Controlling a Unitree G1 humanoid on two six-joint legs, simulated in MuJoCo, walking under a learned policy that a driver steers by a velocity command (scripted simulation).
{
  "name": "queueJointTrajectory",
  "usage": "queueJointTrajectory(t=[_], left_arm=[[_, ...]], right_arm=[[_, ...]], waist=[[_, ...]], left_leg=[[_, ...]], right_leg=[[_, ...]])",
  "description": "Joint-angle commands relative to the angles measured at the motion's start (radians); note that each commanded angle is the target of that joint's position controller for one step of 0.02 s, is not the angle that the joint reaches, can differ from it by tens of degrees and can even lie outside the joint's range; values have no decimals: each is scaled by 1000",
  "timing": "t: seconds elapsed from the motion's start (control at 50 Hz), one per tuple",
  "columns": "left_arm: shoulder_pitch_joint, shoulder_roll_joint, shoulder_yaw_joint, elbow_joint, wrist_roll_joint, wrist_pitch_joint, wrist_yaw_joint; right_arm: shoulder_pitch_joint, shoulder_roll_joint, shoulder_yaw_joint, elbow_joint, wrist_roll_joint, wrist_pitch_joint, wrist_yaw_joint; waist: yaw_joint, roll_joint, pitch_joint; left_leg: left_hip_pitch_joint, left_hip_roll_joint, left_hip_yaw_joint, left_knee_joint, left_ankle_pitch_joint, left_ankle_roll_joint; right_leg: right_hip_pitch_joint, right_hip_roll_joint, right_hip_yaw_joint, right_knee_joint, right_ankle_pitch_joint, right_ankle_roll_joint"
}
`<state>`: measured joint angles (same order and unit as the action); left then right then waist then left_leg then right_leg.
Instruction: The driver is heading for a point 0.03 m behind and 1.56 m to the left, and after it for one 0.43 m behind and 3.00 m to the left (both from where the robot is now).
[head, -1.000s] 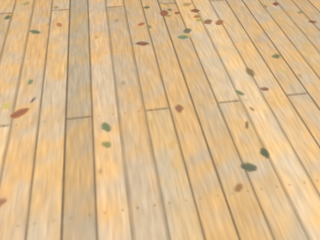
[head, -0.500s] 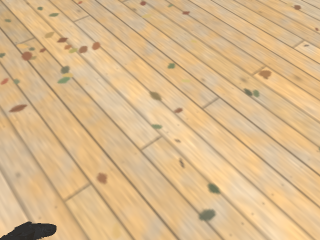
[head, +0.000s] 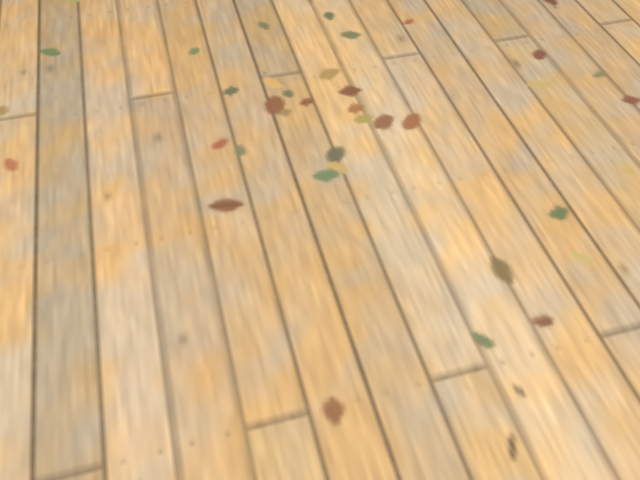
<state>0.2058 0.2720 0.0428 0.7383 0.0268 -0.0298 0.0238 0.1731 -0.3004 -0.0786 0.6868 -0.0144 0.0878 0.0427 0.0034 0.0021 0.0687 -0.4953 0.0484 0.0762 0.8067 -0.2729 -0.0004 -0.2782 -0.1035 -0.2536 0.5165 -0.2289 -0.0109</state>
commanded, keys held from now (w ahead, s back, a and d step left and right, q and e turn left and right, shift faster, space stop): q+shift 1.00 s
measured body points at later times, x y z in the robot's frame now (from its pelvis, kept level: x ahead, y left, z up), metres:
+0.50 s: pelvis +0.04 +0.01 +0.00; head +0.08 +0.02 +0.45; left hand +0.07 +0.32 -0.09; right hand +0.28 -0.20 -0.10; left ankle +0.06 +0.11 -0.73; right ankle +0.11 -0.09 -0.73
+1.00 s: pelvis +0.02 +0.01 -0.01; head +0.03 +0.06 +0.44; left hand -0.15 +0.27 -0.13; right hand +0.36 +0.00 -0.09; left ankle -0.05 +0.06 -0.74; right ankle +0.12 -0.08 -0.71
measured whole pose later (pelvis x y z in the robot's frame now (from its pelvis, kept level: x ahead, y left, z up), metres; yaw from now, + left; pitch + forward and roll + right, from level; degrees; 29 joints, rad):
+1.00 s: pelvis +0.02 +0.01 -0.01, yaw +57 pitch +0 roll +0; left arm 0.21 0.32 0.07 0.67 0.02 0.04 -0.01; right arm 0.13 -0.32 -0.08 0.61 -0.01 0.07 0.05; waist 0.01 -0.04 0.09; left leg -0.31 -0.03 0.04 0.63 -0.32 0.06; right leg -0.34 -0.16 -0.19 0.83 -0.50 0.06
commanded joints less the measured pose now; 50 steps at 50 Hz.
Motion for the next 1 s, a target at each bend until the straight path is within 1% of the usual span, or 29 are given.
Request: queueJointTrajectory(t=[0.02, 0.04, 0.06, 0.08, 0.1, 0.12, 0.14, 0.18, 0.24, 0.38, 0.44, 0.48, 0.5, 0.52, 0.54, 0.56, 0.58, 0.6, 0.62, 0.66, 0.72, 0.76, 0.84, 0.88, 0.92, 0.94, 0.96, 0.98, 1.0], left_arm=[[-31, 138, 44, -74, -7, 4, -12], [-3, 139, 48, -64, -8, 15, -15], [54, 126, 51, -50, 1, 31, -23], [75, 59, 31, -113, -1, 51, -26], [-23, 96, 29, -146, 17, 69, -14], [-42, 96, 29, -148, 4, 71, -9], [-36, 98, 30, -134, -8, 61, -5], [-13, 117, 37, -109, 11, 50, -2], [-13, 94, 30, -104, 5, 59, -9], [-77, 95, 18, -129, -9, 53, -4], [-57, 105, 18, -125, -19, 44, 1], [-4, 111, 20, -112, -25, 38, 12], [37, 123, 25, -102, -21, 32, 24], [33, 202, 42, -111, -11, 30, 36], [-51, 282, 54, -148, -1, 36, 33], [-71, 224, 45, -148, 11, 43, 26], [-106, 152, 25, -157, 6, 45, 22], [-139, 120, 15, -162, 1, 46, 19], [-156, 117, 13, -169, 0, 45, 21], [-126, 114, 12, -172, 3, 43, 24], [-21, 140, 29, -145, 3, 39, 21], [13, 156, 40, -132, 5, 37, 15], [-9, 175, 55, -131, 5, 35, -12], [-2, 185, 61, -128, -5, 34, -25], [0, 192, 67, -126, -23, 38, -35], [1, 190, 69, -120, -33, 43, -38], [33, 172, 67, -121, -32, 47, -42], [-20, 79, 38, -220, -13, 56, -43], [-94, 124, 40, -218, 16, 72, -25]], right_arm=[[42, -53, -14, -73, -1, -4, 10], [68, -67, -20, -64, -6, -12, 6], [135, -121, -34, -43, -17, -30, -7], [121, -291, -67, -80, -14, -42, -23], [205, -307, -87, -84, -3, -39, -27], [174, -271, -75, -75, -6, -35, -33], [92, -227, -63, -86, -4, -26, -40], [-20, -164, -46, -122, 7, -19, -46], [24, -169, -49, -113, 8, -25, -34], [56, -202, -67, -111, -6, -21, -23], [29, -204, -71, -112, -7, -21, -14], [-10, -194, -68, -115, 0, -24, -11], [-31, -178, -63, -118, 11, -27, -14], [22, -112, -46, -118, 20, -34, -19], [51, -93, -45, -125, 18, -38, -29], [19, -195, -67, -111, -26, -37, -29], [33, -195, -72, -94, -26, -34, -19], [70, -175, -68, -74, -23, -25, -8], [100, -164, -65, -62, -15, -17, 4], [94, -150, -54, -58, 2, -9, 17], [0, -123, -37, -91, 4, -4, 24], [-31, -107, -29, -106, 6, 0, 30], [-54, -85, -19, -130, 20, 3, 36], [-60, -88, -21, -140, 22, 3, 31], [-42, -90, -26, -143, 12, 0, 23], [16, -95, -30, -126, 0, -9, 12], [103, -174, -52, -100, -19, -24, -5], [127, -360, -92, -117, 2, -33, -15], [190, -317, -98, -113, 12, -37, -18]], waist=[[-24, -131, -127], [-33, -76, -131], [-52, 107, -115], [-10, 401, -65], [-105, 256, -153], [-74, 196, -127], [-34, 161, -77], [2, 158, -99], [-10, 74, -151], [-50, 109, -139], [-36, 130, -140], [0, 140, -133], [32, 120, -126], [4, -35, -152], [-15, -242, -133], [-14, -139, -87], [-37, -101, -79], [-57, -86, -70], [-67, -118, -81], [-40, -134, -77], [25, -143, -75], [42, -161, -89], [32, -194, -113], [32, -210, -122], [8, -197, -130], [-34, -139, -144], [-78, 49, -153], [-53, 350, -127], [-132, 179, -186]], left_leg=[[212, -17, 30, -141, -9, 29], [273, -36, 20, -219, 11, 46], [346, 24, -134, -368, 97, 76], [387, 301, -597, -459, 447, 199], [389, 323, -670, -496, 452, 314], [372, 273, -584, -491, 326, 308], [317, 201, -493, -496, 230, 265], [283, 105, -408, -477, 273, 218], [311, 89, -429, -449, 348, 218], [308, 64, -614, -453, 153, 219], [269, 37, -672, -443, 187, 190], [196, 1, -694, -437, 147, 142], [122, -45, -671, -410, 50, 93], [21, -138, -553, -275, -213, 26], [-117, -299, -261, 16, -303, -16], [-104, -181, -226, 187, -242, -30], [-59, -160, -214, 274, -188, -27], [-46, -152, -200, 351, -138, -29], [-57, -143, -179, 414, -101, -34], [-92, -116, -134, 409, -85, -56], [-140, -71, -93, 294, -105, -80], [-119, -47, -74, 216, -134, -81], [63, -37, -2, 23, -161, -47], [121, -50, 35, -62, -152, -27], [198, -61, 45, -190, -107, 1], [304, -69, 21, -322, 1, 20], [465, 28, -192, -467, 114, 58], [534, 316, -652, -471, 545, 211], [566, 306, -613, -436, 591, 295]], right_leg=[[-6, -262, 101, -63, 128, -85], [-22, -232, 74, 31, 26, -45], [-101, -159, 23, 252, -146, 13], [-391, 23, 9, 528, -506, 105], [-420, 66, 226, 659, -495, 99], [-437, 50, 279, 674, -394, 89], [-418, 34, 297, 629, -273, 78], [-349, 48, 286, 596, -155, 70], [-313, 79, 300, 532, -152, 70], [-243, 150, 348, 291, -152, 44], [-127, 187, 353, 175, -159, 22], [18, 198, 352, 15, -120, 7], [135, 167, 363, -141, -52, -4], [251, -37, 534, -272, -147, -51], [229, -279, 812, -358, -212, -156], [106, -291, 742, -330, -71, -208], [66, -228, 626, -288, 49, -199], [52, -162, 508, -265, 130, -175], [79, -123, 432, -246, 170, -160], [135, -105, 341, -225, 256, -160], [259, -151, 307, -203, 341, -174], [296, -183, 277, -184, 402, -182], [222, -198, 160, -132, 444, -150], [210, -215, 131, -90, 444, -127], [177, -236, 99, -7, 404, -85], [110, -222, 61, 93, 325, -37], [-73, -158, 13, 316, 94, 27], [-411, 35, 40, 515, -460, 109], [-439, 28, 231, 639, -458, 106]])
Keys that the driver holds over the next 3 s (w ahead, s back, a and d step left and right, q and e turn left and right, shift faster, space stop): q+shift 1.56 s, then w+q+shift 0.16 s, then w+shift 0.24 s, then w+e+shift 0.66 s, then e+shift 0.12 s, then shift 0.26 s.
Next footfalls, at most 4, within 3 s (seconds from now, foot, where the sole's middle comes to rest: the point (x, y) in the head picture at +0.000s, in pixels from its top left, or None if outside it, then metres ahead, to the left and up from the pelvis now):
0.06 left None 0.09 0.11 -0.77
0.52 right None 0.15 -0.06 -0.77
0.96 left None -0.03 0.10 -0.77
1.44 right None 0.16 0.10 -0.77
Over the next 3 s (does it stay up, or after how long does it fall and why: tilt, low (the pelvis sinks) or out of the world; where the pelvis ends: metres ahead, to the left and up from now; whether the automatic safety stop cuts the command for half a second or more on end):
stays up -0.22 0.89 -0.01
